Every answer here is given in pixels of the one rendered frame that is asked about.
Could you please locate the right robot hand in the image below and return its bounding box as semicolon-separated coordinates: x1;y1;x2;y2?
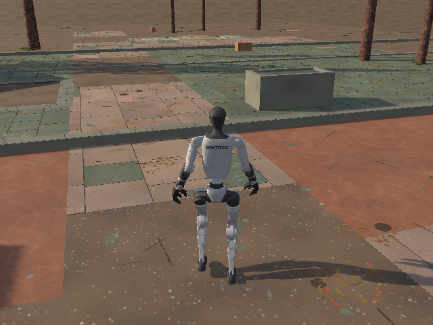
244;182;259;196

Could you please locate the robot right forearm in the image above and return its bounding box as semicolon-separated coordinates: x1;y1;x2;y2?
245;162;257;185

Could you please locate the right robot upper arm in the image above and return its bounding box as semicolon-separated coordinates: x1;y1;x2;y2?
231;136;251;173

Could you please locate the left robot upper arm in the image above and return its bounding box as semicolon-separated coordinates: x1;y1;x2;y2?
184;136;203;173

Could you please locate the left robot hand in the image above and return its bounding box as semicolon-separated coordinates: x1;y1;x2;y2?
172;187;187;204

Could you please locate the robot left forearm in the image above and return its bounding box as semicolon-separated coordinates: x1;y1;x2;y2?
175;163;190;190

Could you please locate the robot right thigh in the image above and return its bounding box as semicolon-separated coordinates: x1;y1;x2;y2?
226;190;240;240

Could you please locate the robot left shin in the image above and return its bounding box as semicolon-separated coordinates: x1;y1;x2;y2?
197;216;207;263

